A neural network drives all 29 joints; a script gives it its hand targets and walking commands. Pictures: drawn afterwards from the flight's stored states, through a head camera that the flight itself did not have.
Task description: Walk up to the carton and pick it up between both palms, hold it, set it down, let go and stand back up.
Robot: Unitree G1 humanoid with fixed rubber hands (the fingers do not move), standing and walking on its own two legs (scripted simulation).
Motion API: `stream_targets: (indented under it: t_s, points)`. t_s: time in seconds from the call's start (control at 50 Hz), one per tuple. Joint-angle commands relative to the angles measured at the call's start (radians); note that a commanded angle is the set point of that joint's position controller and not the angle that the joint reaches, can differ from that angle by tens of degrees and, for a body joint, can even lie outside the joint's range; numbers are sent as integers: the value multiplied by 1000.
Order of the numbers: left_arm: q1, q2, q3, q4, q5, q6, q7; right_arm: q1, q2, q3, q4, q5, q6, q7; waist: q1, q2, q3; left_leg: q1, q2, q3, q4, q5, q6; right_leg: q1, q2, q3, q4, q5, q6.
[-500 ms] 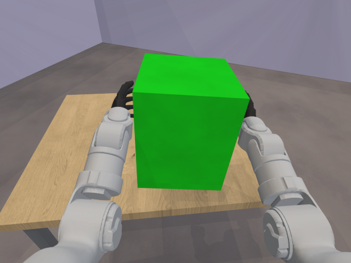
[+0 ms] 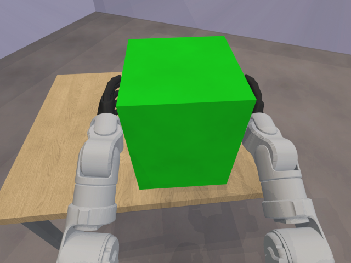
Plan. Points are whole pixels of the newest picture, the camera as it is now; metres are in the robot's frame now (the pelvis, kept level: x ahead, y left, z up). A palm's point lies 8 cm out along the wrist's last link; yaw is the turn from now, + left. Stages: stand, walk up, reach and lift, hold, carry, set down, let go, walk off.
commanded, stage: hold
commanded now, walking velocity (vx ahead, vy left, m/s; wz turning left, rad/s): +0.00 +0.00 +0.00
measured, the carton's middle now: (180, 115) +0.39 +0.03 +0.16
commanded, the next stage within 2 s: none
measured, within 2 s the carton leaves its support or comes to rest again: neither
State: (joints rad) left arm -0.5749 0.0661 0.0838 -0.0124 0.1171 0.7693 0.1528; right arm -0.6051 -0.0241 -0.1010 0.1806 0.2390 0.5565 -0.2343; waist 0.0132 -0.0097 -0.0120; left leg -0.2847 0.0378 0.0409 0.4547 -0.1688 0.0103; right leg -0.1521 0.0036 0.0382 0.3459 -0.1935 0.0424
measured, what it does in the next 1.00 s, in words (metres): stands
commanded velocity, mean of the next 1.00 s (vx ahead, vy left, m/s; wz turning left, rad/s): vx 0.00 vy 0.00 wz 0.00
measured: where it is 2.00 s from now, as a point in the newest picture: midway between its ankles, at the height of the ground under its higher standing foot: outside the picture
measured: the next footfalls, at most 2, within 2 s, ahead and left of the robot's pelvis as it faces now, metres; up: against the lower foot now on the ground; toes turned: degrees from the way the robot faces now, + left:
none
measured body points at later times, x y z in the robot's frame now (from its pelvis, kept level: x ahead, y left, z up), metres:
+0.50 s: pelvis -0.05 +0.01 +0.00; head -0.12 +0.03 +0.44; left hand +0.34 +0.17 +0.23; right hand +0.34 -0.12 +0.19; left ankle +0.04 +0.10 -0.74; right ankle -0.01 -0.15 -0.74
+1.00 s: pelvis -0.02 +0.00 +0.00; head -0.06 +0.02 +0.45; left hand +0.38 +0.17 +0.19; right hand +0.39 -0.12 +0.19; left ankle +0.04 +0.10 -0.74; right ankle -0.01 -0.15 -0.74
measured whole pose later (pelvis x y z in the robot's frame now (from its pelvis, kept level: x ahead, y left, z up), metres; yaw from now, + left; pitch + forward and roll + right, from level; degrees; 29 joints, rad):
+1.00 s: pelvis -0.02 +0.00 +0.00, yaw +0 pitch -2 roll -2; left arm -0.78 0.05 0.17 0.51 0.16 0.59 0.13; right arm -0.80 -0.04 -0.17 0.69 0.14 0.40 -0.17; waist 0.01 -0.02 -0.08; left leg -0.27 0.03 0.03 0.44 -0.14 0.02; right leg -0.15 0.01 0.04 0.35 -0.18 0.04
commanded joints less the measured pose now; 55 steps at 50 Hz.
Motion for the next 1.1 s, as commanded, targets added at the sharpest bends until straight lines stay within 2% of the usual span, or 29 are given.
stream_targets:
  t_s: [0.0,0.02,0.08,0.1,0.14,0.16,0.22,0.3,0.36,0.38,0.42,0.44,0.46,0.54,0.58,0.62,0.66,0.72,0.74,0.76,0.78,0.8,0.82,0.86,0.9,0.92,0.96,1.04,1.08]
  points:
    - [-687,-761,-605,-334,-223,-88,-224,-749,476,567,-402,148,-65,73,-182,109,-698,511,-42,-102,14,624,-131,50,101,-30,-45,432,-19]
    - [-710,-765,-620,-394,-231,-99,-219,-764,497,589,-441,144,-78,76,-176,91,-758,529,-38,-102,20,663,-128,82,102,-31,-34,486,-16]
    - [-733,-762,-637,-416,-240,-104,-207,-781,490,585,-442,137,-81,87,-168,127,-768,532,-29,-110,13,613,-134,46,98,-37,-24,426,-21]
    - [-678,-774,-608,-307,-211,-93,-208,-799,483,569,-426,124,-80,88,-161,92,-703,479,-32,-106,-8,508,-121,46,94,-40,-39,368,-23]
    - [-776,-763,-605,-349,-220,-103,-211,-813,504,548,-384,102,-78,99,-157,98,-736,487,-29,-96,-30,438,-110,28,83,-38,-38,315,-23]
    - [-776,-746,-557,-265,-196,-101,-209,-813,488,516,-300,84,-73,107,-137,102,-638,449,-33,-85,-56,336,-103,-2,80,-39,-49,222,-22]
    - [-819,-751,-485,-100,-164,-91,-227,-903,482,424,-169,28,-83,135,-128,73,-561,379,-13,-85,-134,53,-74,-45,61,-45,-69,1,-27]
    - [-936,-758,-392,142,-120,-115,-233,-1082,515,326,-20,-22,-124,174,-96,55,-484,278,-1,-96,-219,-291,-31,-77,42,-59,-73,-190,-34]
    - [-973,-809,-349,273,-115,-140,-225,-1245,544,308,-25,-17,-187,194,-68,53,-503,245,-8,-113,-244,-338,0,-67,64,-74,-54,-191,-33]
    - [-1019,-846,-390,262,-142,-165,-216,-1327,579,307,-56,-13,-217,198,-67,63,-567,253,-1,-133,-242,-343,-2,-47,67,-74,-43,-145,-24]
    - [-1020,-867,-349,382,-115,-179,-209,-1382,562,277,2,-21,-231,205,-57,56,-508,208,14,-140,-262,-408,11,-58,79,-80,-39,-169,-18]
    - [-1024,-865,-308,429,-100,-188,-205,-1402,590,273,44,-21,-238,210,-21,53,-486,180,9,-136,-271,-428,22,-20,76,-77,-38,-157,-14]
    - [-1039,-879,-309,472,-103,-196,-202,-1435,576,242,55,-37,-253,213,-46,74,-487,176,15,-149,-283,-457,28,-21,92,-86,-27,-157,-15]
    - [-1059,-867,-232,568,-81,-229,-196,-1444,565,196,199,-58,-272,220,-34,44,-434,151,12,-144,-289,-509,45,-39,94,-87,-37,-191,-14]
    - [-1107,-865,-247,539,-91,-255,-191,-1428,580,196,235,-52,-280,219,-51,47,-471,168,5,-133,-268,-457,34,-33,91,-75,-42,-158,-12]
    - [-1052,-854,-229,505,-100,-267,-190,-1398,615,238,203,-27,-285,216,-37,14,-511,208,-2,-113,-250,-355,33,-4,91,-77,-51,-101,-5]
    - [-1081,-839,-222,510,-100,-275,-186,-1333,633,225,283,-33,-268,209,-54,3,-443,205,-16,-101,-238,-351,21,-38,81,-74,-82,-136,-7]
    - [-1086,-837,-221,497,-104,-278,-190,-1355,670,256,261,-18,-277,199,-48,10,-478,217,-34,-84,-225,-315,24,-7,81,-68,-85,-132,-5]
    - [-1053,-819,-185,520,-87,-269,-191,-1374,658,249,262,-11,-269,201,-27,5,-444,226,-37,-84,-234,-314,27,-30,79,-66,-95,-160,-7]
    - [-1067,-817,-198,473,-92,-272,-190,-1326,664,250,276,-20,-268,199,-42,-16,-421,243,-39,-74,-232,-276,22,-31,77,-68,-113,-164,-9]
    - [-1079,-845,-235,422,-120,-279,-192,-1355,680,257,210,-2,-279,191,-60,8,-524,278,-39,-77,-207,-211,9,-7,79,-68,-101,-95,-11]
    - [-1086,-837,-246,379,-121,-278,-186,-1340,694,315,172,28,-272,191,-27,0,-549,290,-47,-71,-189,-179,8,-4,74,-63,-100,-86,-8]
    - [-1156,-886,-312,356,-175,-297,-177,-1435,693,312,103,33,-293,185,-63,8,-654,332,-46,-87,-165,-131,-8,-50,78,-64,-102,-76,-15]
    - [-1079,-845,-247,385,-114,-277,-171,-1328,690,307,171,18,-265,184,-40,3,-519,323,-49,-71,-186,-180,-2,-58,67,-65,-128,-141,-15]
    - [-1048,-837,-267,320,-130,-265,-169,-1313,701,355,103,46,-262,175,-35,0,-582,363,-65,-43,-158,-53,1,-21,70,-62,-123,-70,-12]
    - [-1094,-876,-352,214,-187,-279,-164,-1343,694,366,10,68,-286,165,-74,26,-723,426,-58,-72,-116,74,-22,-29,73,-58,-111,36,-6]
    - [-1046,-861,-382,106,-187,-267,-155,-1232,673,426,-31,112,-256,157,-71,44,-766,478,-56,-85,-92,219,-44,10,94,-65,-96,133,-4]
    - [-879,-799,-422,11,-172,-206,-159,-1025,621,498,-58,151,-189,124,-92,62,-712,519,-63,-85,-42,444,-64,62,100,-51,-88,294,7]
    - [-825,-766,-424,-33,-161,-177,-180,-895,574,500,-39,145,-152,107,-130,63,-631,512,-60,-88,-31,511,-77,57,100,-43,-86,329,10]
